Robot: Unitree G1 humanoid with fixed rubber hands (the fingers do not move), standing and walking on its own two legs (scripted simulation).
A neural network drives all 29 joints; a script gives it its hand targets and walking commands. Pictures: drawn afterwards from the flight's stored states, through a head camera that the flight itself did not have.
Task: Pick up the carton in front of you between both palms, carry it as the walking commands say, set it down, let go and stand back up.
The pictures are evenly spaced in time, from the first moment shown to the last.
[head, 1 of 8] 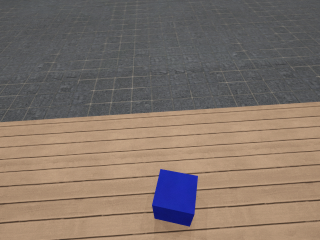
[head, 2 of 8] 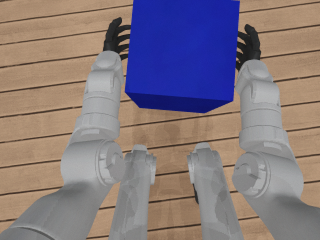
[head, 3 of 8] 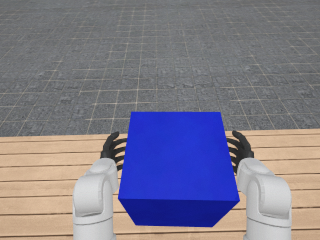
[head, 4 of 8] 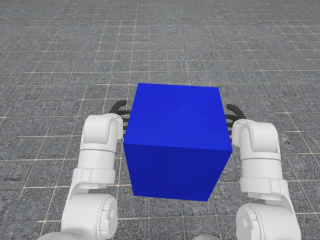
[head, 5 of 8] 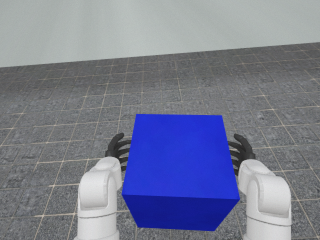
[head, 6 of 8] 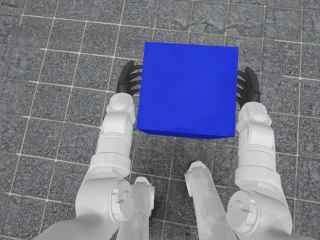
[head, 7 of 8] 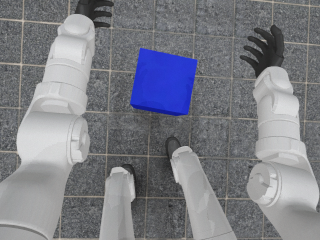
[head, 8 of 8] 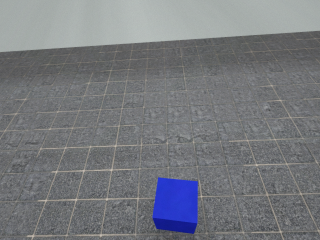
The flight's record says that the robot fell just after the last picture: no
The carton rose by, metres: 0.70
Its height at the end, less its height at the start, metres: -0.05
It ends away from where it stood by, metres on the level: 3.33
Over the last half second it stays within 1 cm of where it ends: yes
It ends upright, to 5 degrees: yes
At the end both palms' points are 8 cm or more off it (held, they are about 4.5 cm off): yes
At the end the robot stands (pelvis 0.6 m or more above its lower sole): yes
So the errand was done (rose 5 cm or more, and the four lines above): yes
